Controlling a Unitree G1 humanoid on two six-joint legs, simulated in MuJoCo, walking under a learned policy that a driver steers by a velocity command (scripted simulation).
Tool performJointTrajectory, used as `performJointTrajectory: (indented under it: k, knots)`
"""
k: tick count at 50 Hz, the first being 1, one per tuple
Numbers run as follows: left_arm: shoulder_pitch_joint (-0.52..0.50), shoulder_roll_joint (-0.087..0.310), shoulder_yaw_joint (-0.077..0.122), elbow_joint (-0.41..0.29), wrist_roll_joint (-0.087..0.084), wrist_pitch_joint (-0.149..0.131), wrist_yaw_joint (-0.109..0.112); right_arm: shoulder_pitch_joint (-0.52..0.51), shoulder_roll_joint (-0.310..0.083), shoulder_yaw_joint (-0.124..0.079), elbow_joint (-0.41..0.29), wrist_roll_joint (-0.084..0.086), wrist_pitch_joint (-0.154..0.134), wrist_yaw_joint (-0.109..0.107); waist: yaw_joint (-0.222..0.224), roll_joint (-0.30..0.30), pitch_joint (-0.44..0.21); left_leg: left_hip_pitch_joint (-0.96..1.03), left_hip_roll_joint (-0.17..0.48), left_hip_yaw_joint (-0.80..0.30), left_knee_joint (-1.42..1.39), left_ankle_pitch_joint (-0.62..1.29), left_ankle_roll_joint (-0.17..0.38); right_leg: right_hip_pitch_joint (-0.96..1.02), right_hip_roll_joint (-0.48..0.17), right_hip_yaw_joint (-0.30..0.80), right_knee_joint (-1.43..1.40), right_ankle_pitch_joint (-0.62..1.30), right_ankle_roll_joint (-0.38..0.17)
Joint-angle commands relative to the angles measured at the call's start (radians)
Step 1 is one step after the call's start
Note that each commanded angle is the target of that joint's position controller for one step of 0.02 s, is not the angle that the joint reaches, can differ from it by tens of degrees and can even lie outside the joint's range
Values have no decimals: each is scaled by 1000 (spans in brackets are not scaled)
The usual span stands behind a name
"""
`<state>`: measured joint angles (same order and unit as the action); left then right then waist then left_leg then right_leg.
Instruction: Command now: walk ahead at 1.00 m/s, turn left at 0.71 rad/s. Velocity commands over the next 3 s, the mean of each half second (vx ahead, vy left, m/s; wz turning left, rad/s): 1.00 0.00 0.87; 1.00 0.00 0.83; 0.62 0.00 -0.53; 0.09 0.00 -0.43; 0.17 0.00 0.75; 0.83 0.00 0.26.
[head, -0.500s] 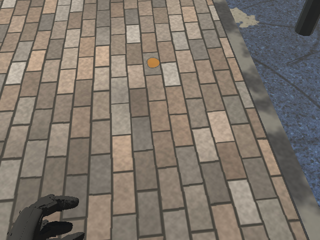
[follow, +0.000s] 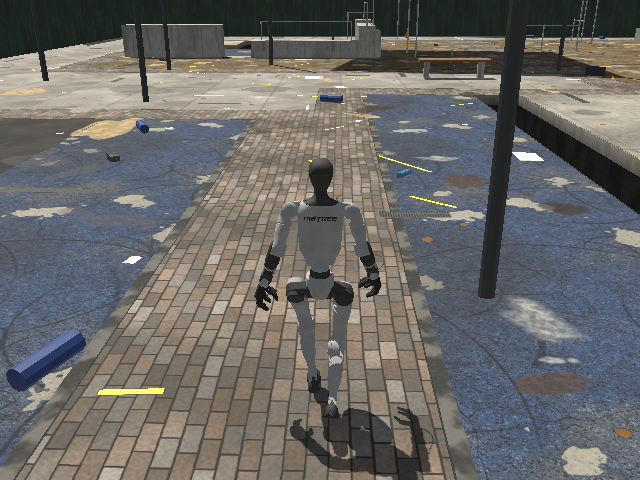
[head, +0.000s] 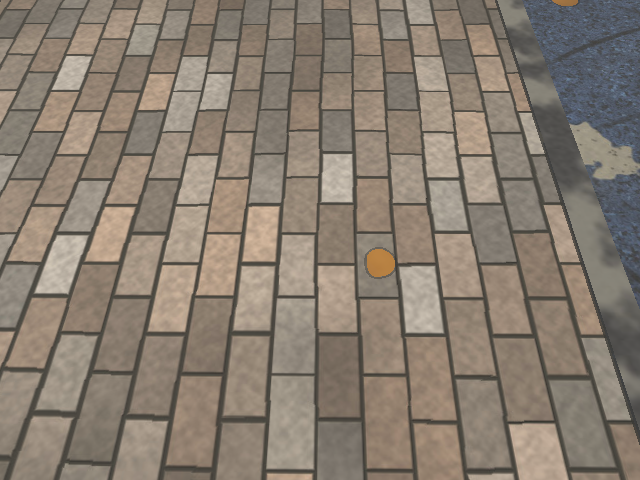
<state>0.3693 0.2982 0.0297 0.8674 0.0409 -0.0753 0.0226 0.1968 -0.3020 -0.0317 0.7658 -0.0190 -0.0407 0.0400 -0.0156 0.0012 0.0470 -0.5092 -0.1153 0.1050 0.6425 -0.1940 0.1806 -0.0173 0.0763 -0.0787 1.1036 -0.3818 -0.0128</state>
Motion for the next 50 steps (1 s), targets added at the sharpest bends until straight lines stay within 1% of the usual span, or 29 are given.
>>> performJointTrajectory:
  k: [1,2,5,7,9,13,15,17,18,19,20,21,22,23,24,27,31,33,35,37,39,40,41,42,43,44,45,47,50]
  knots:
    - [-162,100,-17,-221,0,-69,-15,281,-201,-83,27,4,20,-26,-98,-12,-204,792,371,-877,-396,-318,262,-848,-63,224,481,40,-2]
    - [-173,103,-19,-224,4,-73,-21,244,-151,-71,39,5,19,-27,-35,-96,-91,593,335,-789,-429,-279,209,-782,-107,201,350,86,-10]
    - [-167,73,-39,-241,43,-5,-29,196,-127,-52,39,10,-14,-33,63,-86,37,231,194,-576,-470,-143,160,-637,-171,163,154,41,38]
    - [-266,64,-51,-295,39,11,-38,189,-163,-63,28,15,-34,-27,51,-44,81,89,139,-501,-519,-47,159,-576,-184,105,-47,113,63]
    - [-386,45,-63,-340,15,6,-49,204,-163,-71,24,19,-40,-26,3,-6,97,50,99,-463,-533,56,120,-512,-176,77,-263,308,77]
    - [-475,47,-61,-370,-9,-3,-47,281,-188,-90,38,31,-38,-19,-86,46,23,264,115,-479,-457,384,51,-445,-111,64,-493,509,53]
    - [-461,68,-53,-373,-7,-11,-39,269,-200,-96,33,27,-33,-31,-73,55,-11,361,127,-495,-371,501,18,-377,-85,82,-593,463,39]
    - [-261,149,-15,-319,-13,-19,-17,234,-252,-107,24,14,-35,-34,31,53,-161,410,121,-490,-105,739,-28,-127,-41,88,-596,299,15]
    - [-49,190,8,-269,-14,-24,-1,166,-263,-108,8,9,-44,-30,160,50,-259,305,89,-473,135,672,-47,110,-97,121,-575,236,-3]
    - [188,261,41,-232,12,-26,23,138,-147,-77,-23,5,-58,-31,239,-68,-406,154,42,-395,469,283,-42,354,-314,324,-567,-124,-32]
    - [107,334,57,-240,39,-21,16,263,-15,-35,-91,62,-56,-30,97,-440,-553,-139,-54,-279,753,-319,-79,539,-600,926,-784,-335,-143]
    - [3,257,64,-255,28,-6,9,212,-100,-33,-63,33,-33,-41,99,-281,-430,-280,57,-236,815,-213,-62,424,-554,954,-835,-513,-163]
    - [-56,153,39,-258,18,-4,7,105,-140,-43,-59,8,-21,-35,115,-134,-265,-299,104,-208,770,-126,-67,280,-488,741,-823,-391,-141]
    - [-63,105,28,-231,19,-3,2,58,-136,-45,-65,-1,-12,-21,104,-38,-161,-277,137,-195,723,-93,-75,151,-445,579,-826,-169,-125]
    - [-36,92,24,-194,17,-7,3,5,-113,-42,-84,-16,-2,-5,93,-35,-101,-263,167,-198,688,-89,-78,73,-399,448,-841,-20,-102]
    - [17,44,14,-114,-14,-34,-15,-40,-37,-17,-141,-18,39,25,39,-94,-30,-298,215,-179,669,-83,-89,-13,-374,243,-886,205,-68]
    - [-53,69,20,-95,-16,-59,-25,-157,-39,3,-227,-14,47,47,-16,-91,36,-267,217,-119,484,119,-93,-118,-319,-23,-969,443,-39]
    - [-31,76,23,-71,-15,-59,-23,-212,-50,7,-222,-5,49,59,7,-40,54,-174,163,-15,333,202,-70,-113,-234,-150,-1006,551,-11]
    - [20,131,32,-57,-14,-63,-20,-268,-36,19,-248,-11,44,67,0,-42,98,-97,134,62,184,199,-32,-78,-279,-197,-955,949,9]
    - [59,186,46,-58,-15,-42,-6,-215,-68,7,-216,-13,36,56,-34,-79,28,14,55,110,132,145,-1,34,-290,-209,-816,1303,18]
    - [10,246,61,-81,-8,-5,10,70,-133,-26,-134,-11,28,38,-192,-114,-128,335,-1,72,120,62,46,2,-340,-183,-433,1488,1]
    - [-34,244,62,-106,-3,8,6,291,-178,-58,-58,-9,23,17,-276,-83,-218,622,-8,-3,51,28,84,-157,-335,-163,-114,1324,-9]
    - [-59,185,58,-115,-1,11,-10,276,-235,-98,-41,29,38,-14,-235,112,-194,786,67,-171,-29,-44,107,-421,-136,-160,293,328,19]
    - [32,115,32,-242,-9,-7,-18,158,-371,-115,-102,-16,61,-16,-69,269,-306,1006,332,-738,-147,-17,309,-803,-40,-34,630,-128,71]
    - [-77,157,27,-276,-7,-34,-18,218,-334,-117,-131,-13,67,-30,-145,60,-376,990,372,-912,-310,-193,335,-879,-75,151,607,-50,60]
    - [-91,139,15,-269,-16,-45,-18,189,-264,-101,-94,-9,55,-43,-91,-25,-195,803,383,-852,-394,-212,281,-885,-140,154,480,7,44]
    - [-80,125,8,-249,-10,-39,-15,155,-197,-80,-70,-9,34,-50,-22,-95,-86,608,350,-742,-402,-130,226,-804,-193,140,348,40,39]
    - [-16,95,-4,-201,18,6,-21,84,-126,-46,-69,-13,-12,-59,63,-109,-26,331,282,-561,-416,22,175,-623,-237,136,230,13,46]
    - [-120,51,-15,-230,0,37,-44,133,-122,-42,-18,-4,-58,-37,48,-49,46,209,224,-378,-505,100,133,-617,-271,105,12,116,41]
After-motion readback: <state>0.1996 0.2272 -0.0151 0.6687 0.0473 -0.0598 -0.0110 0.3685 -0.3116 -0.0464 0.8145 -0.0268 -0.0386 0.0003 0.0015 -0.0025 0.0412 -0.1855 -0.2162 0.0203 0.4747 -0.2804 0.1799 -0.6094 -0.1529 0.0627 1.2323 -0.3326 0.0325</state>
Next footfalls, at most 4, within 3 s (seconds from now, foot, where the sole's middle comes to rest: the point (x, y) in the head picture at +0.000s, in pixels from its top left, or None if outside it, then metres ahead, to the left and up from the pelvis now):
0.38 right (379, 411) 0.60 -0.09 -0.74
0.82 left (209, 311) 0.86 0.29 -0.74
1.26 right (139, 187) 1.27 0.52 -0.74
1.66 left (64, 161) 1.38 0.76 -0.74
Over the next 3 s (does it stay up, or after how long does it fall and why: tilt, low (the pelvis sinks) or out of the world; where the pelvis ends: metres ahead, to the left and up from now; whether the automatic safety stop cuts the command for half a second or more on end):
stays up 1.55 0.96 0.02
